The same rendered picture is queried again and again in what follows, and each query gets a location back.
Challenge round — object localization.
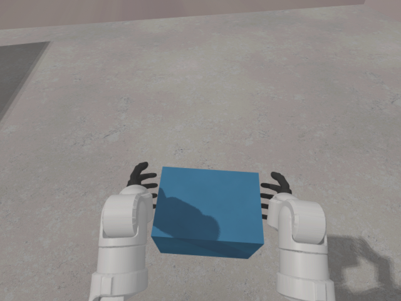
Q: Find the right robot hand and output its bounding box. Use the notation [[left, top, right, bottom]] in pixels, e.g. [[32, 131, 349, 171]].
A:
[[260, 172, 292, 219]]

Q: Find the left robot forearm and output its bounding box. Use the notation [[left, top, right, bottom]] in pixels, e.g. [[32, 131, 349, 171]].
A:
[[88, 185, 154, 301]]

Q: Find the carton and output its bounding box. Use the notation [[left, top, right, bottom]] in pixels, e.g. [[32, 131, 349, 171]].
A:
[[151, 167, 264, 259]]

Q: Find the left robot hand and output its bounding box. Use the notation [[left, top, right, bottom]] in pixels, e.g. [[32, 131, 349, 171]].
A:
[[127, 162, 158, 209]]

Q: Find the right robot forearm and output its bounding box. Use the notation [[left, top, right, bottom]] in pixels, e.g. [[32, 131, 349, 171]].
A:
[[267, 193, 336, 301]]

